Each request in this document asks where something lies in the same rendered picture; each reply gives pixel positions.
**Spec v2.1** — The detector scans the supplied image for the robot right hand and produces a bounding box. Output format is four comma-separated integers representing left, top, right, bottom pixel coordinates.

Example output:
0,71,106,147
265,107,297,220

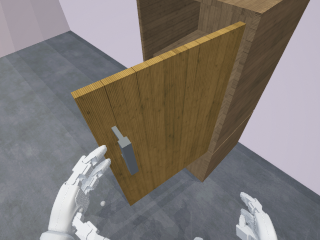
236,192,278,240

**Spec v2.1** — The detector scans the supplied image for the robot left hand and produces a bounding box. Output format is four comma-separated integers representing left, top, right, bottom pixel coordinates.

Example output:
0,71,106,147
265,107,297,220
48,145,111,240

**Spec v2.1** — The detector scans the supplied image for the handle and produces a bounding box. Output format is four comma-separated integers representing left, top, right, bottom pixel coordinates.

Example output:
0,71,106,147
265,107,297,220
111,126,139,175

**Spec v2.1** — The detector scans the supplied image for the cupboard door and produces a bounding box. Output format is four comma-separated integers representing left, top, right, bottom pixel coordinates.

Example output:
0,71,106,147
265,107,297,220
71,21,246,206

